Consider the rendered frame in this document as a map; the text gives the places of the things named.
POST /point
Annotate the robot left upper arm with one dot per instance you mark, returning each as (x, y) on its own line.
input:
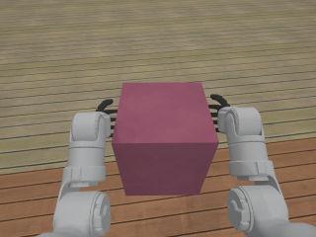
(81, 214)

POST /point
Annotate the robot right upper arm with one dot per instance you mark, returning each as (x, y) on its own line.
(260, 211)

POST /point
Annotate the left robot forearm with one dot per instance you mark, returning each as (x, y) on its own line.
(86, 153)

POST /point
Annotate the right robot hand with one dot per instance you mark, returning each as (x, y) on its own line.
(223, 103)

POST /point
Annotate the carton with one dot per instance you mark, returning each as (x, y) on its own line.
(164, 138)

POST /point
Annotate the right robot forearm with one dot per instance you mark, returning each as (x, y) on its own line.
(249, 159)

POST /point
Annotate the left robot hand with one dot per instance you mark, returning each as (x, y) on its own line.
(101, 107)

